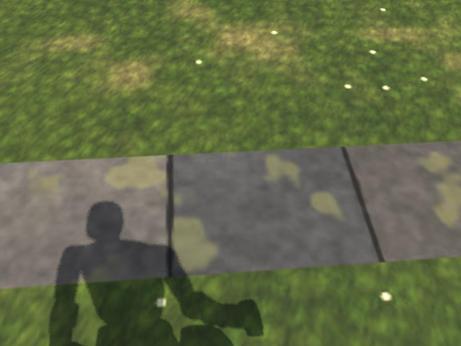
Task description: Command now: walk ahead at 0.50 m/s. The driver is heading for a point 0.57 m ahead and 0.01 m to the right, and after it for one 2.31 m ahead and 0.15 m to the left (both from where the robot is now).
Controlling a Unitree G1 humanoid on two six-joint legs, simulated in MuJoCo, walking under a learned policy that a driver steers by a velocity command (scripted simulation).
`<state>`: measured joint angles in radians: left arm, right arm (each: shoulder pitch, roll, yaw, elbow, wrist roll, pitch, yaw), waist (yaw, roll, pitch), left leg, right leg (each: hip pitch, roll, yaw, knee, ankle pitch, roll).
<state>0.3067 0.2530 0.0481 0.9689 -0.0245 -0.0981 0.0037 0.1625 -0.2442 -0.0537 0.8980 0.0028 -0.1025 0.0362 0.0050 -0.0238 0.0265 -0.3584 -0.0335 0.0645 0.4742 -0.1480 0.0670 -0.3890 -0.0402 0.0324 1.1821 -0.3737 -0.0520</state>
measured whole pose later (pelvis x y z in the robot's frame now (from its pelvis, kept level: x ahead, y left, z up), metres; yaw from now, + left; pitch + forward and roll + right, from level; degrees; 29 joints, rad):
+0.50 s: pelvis +0.27 -0.05 -0.01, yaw +0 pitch +2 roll +1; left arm 0.04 0.23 0.06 0.84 -0.01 -0.11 -0.03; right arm 0.37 -0.25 -0.05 1.03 0.02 -0.07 0.00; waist -0.04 0.01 0.03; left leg -0.14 0.00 -0.02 0.88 -0.47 0.02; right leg -0.48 0.00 -0.06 0.57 -0.13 -0.06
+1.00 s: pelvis +0.55 -0.02 -0.01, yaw +0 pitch +2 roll -2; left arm 0.41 0.25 0.07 1.03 -0.02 -0.06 0.01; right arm 0.00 -0.23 -0.05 0.86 0.02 -0.09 0.04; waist 0.07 0.02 0.01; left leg -0.51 0.04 0.03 0.49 -0.04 0.08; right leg 0.08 0.01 -0.05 0.30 -0.41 0.00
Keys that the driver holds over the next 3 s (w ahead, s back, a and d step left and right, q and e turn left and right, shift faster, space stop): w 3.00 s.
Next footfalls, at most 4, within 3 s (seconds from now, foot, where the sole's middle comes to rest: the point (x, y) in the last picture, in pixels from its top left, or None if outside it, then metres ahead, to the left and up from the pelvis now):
0.44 right None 0.42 -0.15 -0.77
1.00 left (207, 263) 0.72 0.09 -0.77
1.58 right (276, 185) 1.04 -0.15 -0.77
2.14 left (212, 123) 1.35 0.09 -0.77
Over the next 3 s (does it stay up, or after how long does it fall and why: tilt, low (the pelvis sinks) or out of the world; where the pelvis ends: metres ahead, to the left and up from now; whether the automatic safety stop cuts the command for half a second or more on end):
stays up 1.65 -0.07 0.01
